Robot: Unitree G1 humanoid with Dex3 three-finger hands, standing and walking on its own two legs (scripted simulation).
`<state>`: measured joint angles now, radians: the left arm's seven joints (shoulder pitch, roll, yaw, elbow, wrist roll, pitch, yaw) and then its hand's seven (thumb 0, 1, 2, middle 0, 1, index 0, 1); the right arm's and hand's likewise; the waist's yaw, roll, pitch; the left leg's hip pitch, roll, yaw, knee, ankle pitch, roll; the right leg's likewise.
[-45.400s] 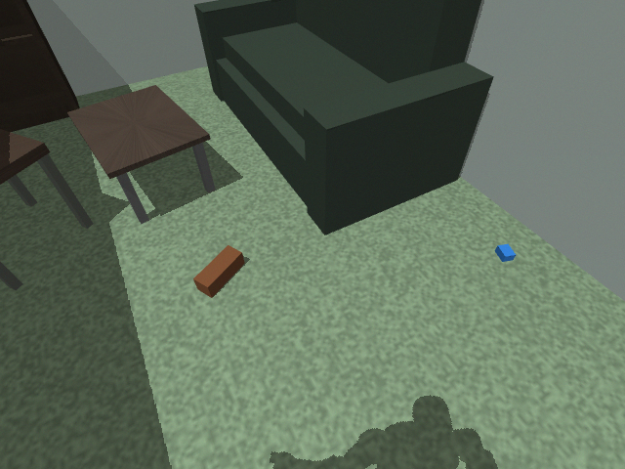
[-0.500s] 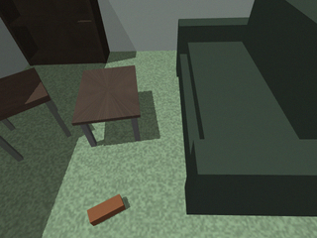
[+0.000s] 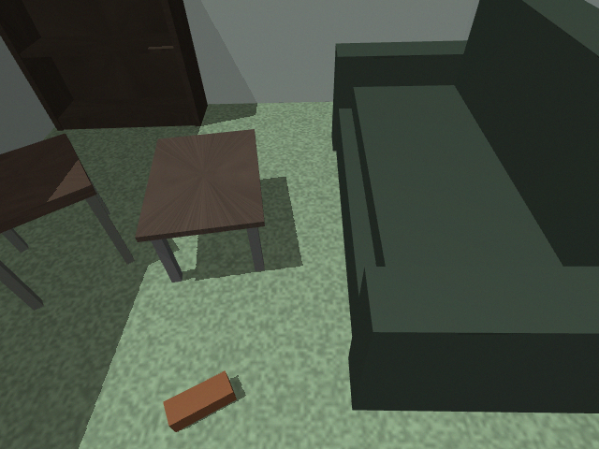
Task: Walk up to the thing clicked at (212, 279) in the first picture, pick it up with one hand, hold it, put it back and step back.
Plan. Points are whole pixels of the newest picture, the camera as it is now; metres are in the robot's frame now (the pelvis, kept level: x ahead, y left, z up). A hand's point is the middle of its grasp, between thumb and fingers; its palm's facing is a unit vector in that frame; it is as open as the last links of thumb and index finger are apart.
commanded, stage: stand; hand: left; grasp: from above
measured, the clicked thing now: (201, 400) +0.42 +0.37 -0.74
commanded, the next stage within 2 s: rise first in 0.24 s
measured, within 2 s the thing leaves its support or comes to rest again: neither
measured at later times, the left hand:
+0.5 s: hand out of the picture +0.12 +0.25 -0.16, palm faces +0.05 -0.94 -0.32, open 8.0 cm
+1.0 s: hand out of the picture +0.13 +0.28 -0.22, palm faces -0.09 -0.88 -0.46, open 14.0 cm
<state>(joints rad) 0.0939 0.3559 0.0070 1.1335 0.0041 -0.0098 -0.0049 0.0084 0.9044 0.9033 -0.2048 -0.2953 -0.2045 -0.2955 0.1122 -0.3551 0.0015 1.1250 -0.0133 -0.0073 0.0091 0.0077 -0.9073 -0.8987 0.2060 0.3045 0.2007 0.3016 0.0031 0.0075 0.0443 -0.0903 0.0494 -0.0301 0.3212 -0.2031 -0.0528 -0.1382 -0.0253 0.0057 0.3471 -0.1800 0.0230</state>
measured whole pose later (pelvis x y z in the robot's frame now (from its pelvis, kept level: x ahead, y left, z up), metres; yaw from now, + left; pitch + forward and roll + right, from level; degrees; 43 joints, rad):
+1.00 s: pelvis -0.01 +0.02 -0.08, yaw +0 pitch +15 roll -1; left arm 0.16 0.31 0.15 0.61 0.24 0.19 0.03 0.00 -0.54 1.05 -0.09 -1.04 -0.07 -1.06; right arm 0.20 -0.23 -0.04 0.62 0.00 -0.12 -0.01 0.01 -0.94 -0.90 0.21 0.30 0.20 0.30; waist -0.01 -0.01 -0.09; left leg -0.80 0.03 -0.06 1.05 -0.52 -0.03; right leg -0.81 -0.03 0.01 1.00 -0.45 0.05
